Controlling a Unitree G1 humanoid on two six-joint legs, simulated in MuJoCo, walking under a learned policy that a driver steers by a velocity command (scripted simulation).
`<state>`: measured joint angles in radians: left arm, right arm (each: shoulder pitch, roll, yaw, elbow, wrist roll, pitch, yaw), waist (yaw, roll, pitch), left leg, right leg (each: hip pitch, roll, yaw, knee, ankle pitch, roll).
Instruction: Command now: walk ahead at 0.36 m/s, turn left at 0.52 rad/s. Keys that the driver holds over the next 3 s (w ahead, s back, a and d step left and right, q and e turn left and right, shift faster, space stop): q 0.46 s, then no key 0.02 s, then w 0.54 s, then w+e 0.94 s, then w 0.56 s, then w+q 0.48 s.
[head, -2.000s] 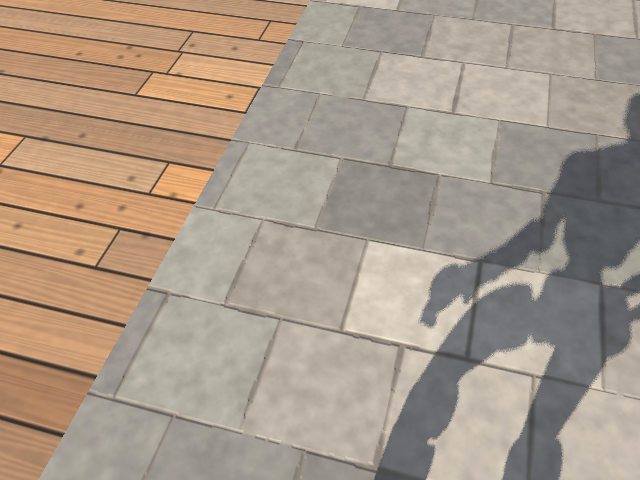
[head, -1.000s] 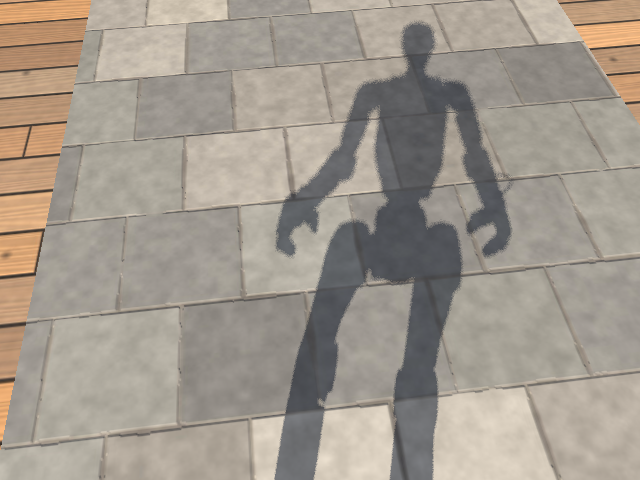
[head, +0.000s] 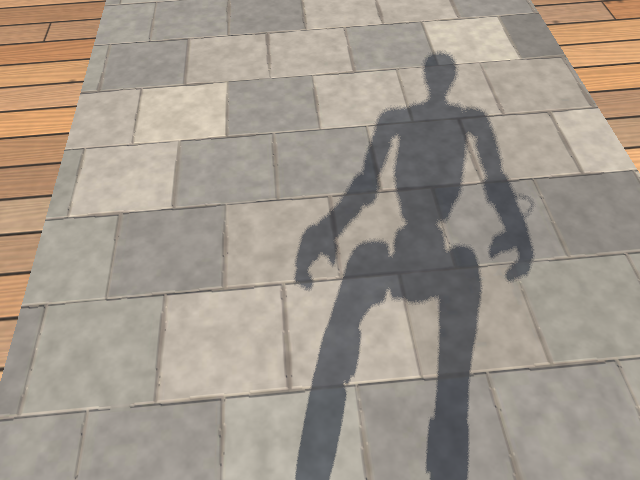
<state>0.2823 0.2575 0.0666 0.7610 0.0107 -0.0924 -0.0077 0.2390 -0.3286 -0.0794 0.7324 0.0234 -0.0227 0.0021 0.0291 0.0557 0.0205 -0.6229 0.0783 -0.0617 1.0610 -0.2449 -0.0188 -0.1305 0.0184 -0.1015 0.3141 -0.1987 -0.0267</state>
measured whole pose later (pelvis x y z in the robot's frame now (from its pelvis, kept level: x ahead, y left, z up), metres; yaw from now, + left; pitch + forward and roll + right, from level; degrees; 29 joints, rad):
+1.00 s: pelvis +0.28 +0.05 +0.00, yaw +22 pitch +2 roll +1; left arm 0.44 0.26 0.04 0.84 -0.01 -0.06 0.01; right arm 0.15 -0.29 -0.06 0.66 0.02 -0.05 0.03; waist 0.09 0.03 -0.01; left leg -0.58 0.04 -0.02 0.68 -0.08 -0.03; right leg -0.02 -0.03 0.01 0.26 -0.28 -0.01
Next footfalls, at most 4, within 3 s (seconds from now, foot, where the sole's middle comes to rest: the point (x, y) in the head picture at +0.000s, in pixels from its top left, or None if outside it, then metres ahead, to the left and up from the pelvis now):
0.22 left None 0.25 0.14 -0.78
0.70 right None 0.28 -0.08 -0.78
1.12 left None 0.41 0.27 -0.78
1.64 right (309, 358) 0.77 0.10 -0.78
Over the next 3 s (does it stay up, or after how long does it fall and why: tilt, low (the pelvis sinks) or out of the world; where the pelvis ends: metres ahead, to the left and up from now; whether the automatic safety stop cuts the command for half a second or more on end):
stays up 1.33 0.09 0.00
